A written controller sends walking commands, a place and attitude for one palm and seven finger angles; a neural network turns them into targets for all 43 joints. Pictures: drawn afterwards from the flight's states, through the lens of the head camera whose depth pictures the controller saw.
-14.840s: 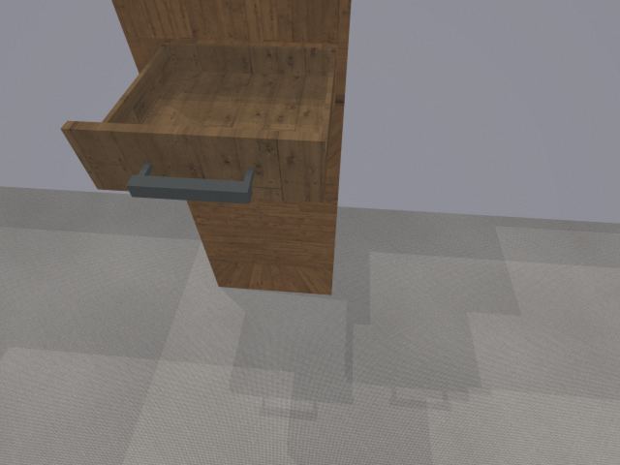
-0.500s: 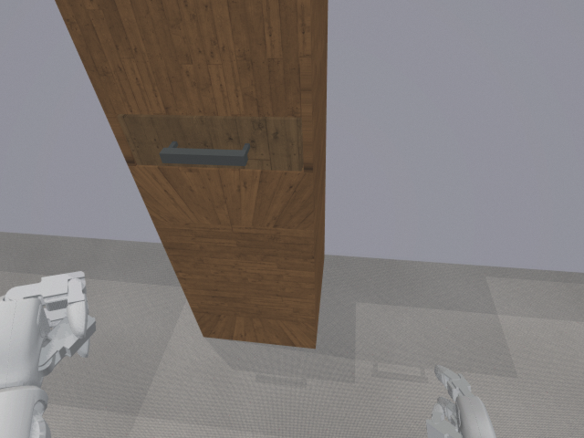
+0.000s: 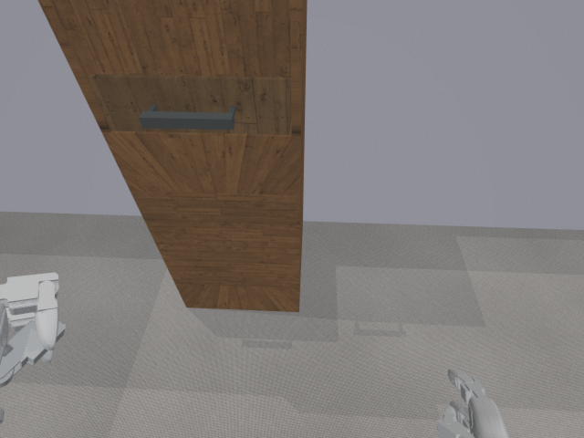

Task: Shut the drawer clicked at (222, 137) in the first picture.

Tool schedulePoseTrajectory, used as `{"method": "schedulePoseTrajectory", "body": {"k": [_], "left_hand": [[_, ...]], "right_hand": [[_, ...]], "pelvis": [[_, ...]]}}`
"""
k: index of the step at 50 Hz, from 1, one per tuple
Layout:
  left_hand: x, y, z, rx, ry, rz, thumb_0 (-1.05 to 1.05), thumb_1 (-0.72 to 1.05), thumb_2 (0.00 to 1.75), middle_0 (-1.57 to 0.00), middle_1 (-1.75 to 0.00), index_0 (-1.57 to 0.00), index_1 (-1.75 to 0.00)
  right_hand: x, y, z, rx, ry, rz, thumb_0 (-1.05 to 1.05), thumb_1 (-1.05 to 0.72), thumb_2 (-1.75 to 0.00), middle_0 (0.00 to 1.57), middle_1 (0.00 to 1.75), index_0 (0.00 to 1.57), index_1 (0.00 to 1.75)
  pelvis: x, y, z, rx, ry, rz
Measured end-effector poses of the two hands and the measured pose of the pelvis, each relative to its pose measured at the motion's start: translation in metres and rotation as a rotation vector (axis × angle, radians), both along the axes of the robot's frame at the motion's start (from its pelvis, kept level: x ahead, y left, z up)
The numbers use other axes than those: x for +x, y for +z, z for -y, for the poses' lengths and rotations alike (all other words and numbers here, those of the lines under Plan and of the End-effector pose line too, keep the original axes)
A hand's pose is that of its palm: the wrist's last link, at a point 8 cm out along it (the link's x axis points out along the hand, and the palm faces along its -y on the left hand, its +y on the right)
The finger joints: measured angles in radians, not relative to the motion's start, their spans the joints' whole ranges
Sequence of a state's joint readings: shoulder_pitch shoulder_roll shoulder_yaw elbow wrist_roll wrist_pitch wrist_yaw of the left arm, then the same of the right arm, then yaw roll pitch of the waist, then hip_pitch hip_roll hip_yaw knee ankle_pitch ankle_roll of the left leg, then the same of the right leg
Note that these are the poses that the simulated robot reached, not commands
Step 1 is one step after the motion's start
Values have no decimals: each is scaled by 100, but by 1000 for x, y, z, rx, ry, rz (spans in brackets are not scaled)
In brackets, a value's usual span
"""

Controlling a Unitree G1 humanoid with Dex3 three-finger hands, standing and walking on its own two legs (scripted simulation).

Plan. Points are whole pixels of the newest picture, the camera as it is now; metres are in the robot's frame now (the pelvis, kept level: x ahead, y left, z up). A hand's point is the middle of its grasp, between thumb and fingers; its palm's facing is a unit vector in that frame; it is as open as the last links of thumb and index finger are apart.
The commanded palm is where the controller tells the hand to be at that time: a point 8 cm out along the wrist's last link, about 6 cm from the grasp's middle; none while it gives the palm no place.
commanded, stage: step back with the hand held close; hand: left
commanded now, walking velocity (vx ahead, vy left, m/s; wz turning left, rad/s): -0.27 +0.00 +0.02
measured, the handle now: (190, 114) +0.66 +0.24 +0.10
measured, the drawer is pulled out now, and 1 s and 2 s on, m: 0.00 0.00 0.00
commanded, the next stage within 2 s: stop stepping back and stand still in 0.92 s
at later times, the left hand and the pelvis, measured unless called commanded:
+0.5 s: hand out of the picture +0.12 +0.26 +0.18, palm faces +0.39 -0.81 -0.44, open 3.2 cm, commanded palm +0.06 +0.29 +0.18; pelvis -0.06 +0.01 +0.00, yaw +1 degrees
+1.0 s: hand out of the picture +0.06 +0.25 +0.17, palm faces +0.32 -0.84 -0.44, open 3.2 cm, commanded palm +0.00 +0.29 +0.18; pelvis -0.13 +0.01 -0.01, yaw -1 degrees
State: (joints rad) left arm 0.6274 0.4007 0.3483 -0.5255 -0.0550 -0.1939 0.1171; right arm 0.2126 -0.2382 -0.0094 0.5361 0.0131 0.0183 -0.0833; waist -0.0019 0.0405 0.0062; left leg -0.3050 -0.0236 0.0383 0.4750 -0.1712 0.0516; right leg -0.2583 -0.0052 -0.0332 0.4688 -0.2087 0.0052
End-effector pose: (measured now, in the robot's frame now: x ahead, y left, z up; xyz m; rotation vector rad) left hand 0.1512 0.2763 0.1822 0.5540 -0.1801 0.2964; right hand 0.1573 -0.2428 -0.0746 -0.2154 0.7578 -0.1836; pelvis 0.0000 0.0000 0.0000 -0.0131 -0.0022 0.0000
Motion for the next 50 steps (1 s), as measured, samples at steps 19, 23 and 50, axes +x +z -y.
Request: {"method": "schedulePoseTrajectory", "body": {"k": [19,23,50], "left_hand": [[-50,3,-22,4,9,148,1,89,90,-141,-160,-141,-160],[-61,11,-25,9,15,157,1,89,90,-141,-160,-141,-160],[-123,7,-17,-3,-88,159,1,89,90,-140,-160,-141,-160]], "right_hand": [[-64,-3,-19,-49,8,8,2,-90,-90,20,30,20,30],[-70,4,-28,-24,35,18,2,-90,-90,20,30,20,30],[-143,-3,-20,-28,2,14,1,-90,-90,20,30,20,30]], "pelvis": [[-49,-7,-15,-55,32,3],[-55,-1,-12,-55,27,-40],[-132,-9,-15,-51,-16,-16]]}}
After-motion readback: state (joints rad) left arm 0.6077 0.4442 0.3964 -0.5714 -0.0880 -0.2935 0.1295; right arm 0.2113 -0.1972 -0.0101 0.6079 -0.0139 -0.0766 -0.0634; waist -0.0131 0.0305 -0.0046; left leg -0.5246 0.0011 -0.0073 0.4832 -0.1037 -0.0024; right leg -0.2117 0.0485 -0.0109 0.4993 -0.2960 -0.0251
